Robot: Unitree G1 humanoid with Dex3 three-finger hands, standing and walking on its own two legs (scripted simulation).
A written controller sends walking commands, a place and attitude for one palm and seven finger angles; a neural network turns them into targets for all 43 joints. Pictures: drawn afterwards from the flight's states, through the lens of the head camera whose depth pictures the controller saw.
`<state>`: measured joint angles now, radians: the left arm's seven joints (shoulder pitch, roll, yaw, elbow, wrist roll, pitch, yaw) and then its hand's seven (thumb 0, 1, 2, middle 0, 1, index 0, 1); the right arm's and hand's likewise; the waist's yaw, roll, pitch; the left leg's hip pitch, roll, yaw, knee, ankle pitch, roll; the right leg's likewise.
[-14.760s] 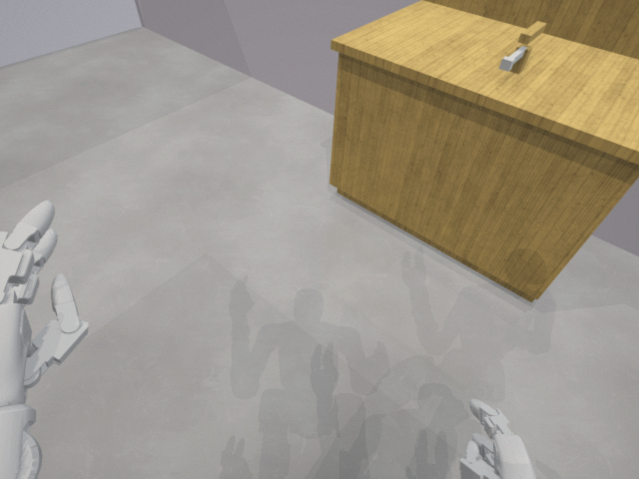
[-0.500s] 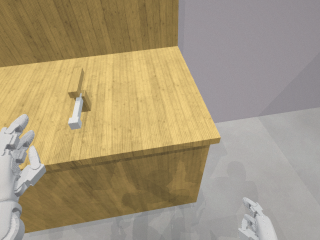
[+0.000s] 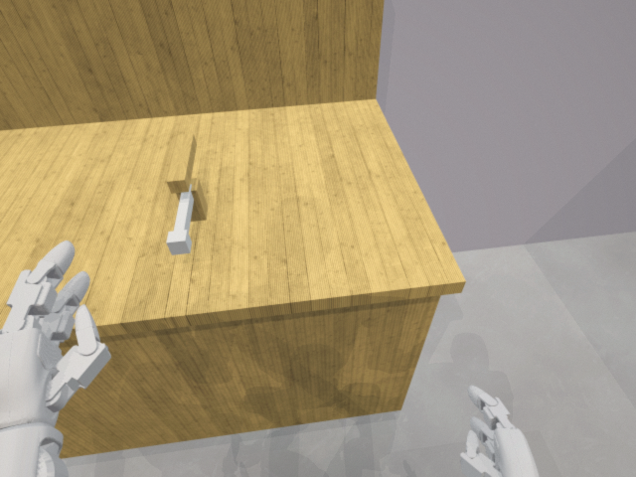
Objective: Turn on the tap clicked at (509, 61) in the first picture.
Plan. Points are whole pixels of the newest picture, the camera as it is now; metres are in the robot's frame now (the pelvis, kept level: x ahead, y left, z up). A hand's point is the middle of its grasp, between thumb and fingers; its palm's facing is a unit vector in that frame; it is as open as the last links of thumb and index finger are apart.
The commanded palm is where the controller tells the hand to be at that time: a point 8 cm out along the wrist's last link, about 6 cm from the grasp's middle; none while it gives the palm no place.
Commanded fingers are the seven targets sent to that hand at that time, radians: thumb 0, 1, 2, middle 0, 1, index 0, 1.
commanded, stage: turn the palm inward beside the body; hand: left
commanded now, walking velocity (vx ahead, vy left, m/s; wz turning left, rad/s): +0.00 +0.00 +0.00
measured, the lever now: (179, 242) +0.41 +0.28 +0.05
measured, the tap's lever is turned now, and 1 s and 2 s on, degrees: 0 0 0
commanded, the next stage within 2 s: reach beside the lever's end, fingers flat in 0.94 s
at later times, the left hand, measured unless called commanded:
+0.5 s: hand (112, 376) +0.17 +0.22 +0.13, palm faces +0.46 -0.88 -0.13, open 7.4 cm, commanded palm +0.11 +0.26 +0.15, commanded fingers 0.00 0.90 0.90 -0.20 -0.30 -0.20 -0.30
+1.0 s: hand (135, 364) +0.18 +0.21 +0.13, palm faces +0.45 -0.88 -0.13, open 7.4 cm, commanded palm +0.13 +0.25 +0.15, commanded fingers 0.00 0.90 0.90 -0.20 -0.30 -0.20 -0.30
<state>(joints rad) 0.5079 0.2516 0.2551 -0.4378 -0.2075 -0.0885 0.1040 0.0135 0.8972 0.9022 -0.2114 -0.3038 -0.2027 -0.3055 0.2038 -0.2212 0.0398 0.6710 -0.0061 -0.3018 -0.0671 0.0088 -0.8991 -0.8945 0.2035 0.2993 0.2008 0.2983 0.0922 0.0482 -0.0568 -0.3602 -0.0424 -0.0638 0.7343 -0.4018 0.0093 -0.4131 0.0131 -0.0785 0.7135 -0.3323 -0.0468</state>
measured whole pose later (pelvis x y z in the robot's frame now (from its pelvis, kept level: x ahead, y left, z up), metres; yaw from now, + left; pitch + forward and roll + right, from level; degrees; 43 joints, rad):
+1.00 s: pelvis +0.00 -0.02 +0.00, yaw +1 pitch +2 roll +0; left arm 0.54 0.21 0.21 -0.48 -0.25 0.04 0.14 0.01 0.90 0.90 -0.21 -0.30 -0.20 -0.30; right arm 0.19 -0.25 0.03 0.68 0.01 -0.31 -0.08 0.01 -0.90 -0.89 0.20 0.30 0.20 0.30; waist 0.09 0.07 -0.07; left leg -0.37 -0.02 -0.09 0.74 -0.41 -0.02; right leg -0.41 0.04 -0.11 0.71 -0.34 -0.08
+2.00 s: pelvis -0.01 -0.01 +0.00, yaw -1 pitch +5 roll +0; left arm 0.07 0.22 0.29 0.06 -0.19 -0.06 0.18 0.01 0.90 0.90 -0.19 -0.25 -0.18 -0.26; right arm 0.18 -0.24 0.02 0.71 0.00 -0.21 -0.10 0.01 -0.90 -0.89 0.20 0.30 0.20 0.30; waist 0.03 0.05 -0.06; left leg -0.44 -0.03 -0.06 0.74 -0.39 -0.01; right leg -0.50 0.03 -0.08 0.72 -0.31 -0.06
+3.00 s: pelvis -0.01 +0.01 -0.02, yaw -2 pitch +15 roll -2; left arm -0.41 0.39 0.49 0.74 -0.13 -0.31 0.06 0.01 0.90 0.90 -0.16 -0.15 -0.15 -0.16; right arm 0.30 -0.26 0.01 0.71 -0.02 -0.11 -0.07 0.00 -0.90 -0.89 0.20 0.30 0.20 0.30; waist -0.04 0.03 -0.11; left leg -0.72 -0.02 -0.04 0.92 -0.45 0.02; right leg -0.76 0.04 -0.06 0.85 -0.34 -0.04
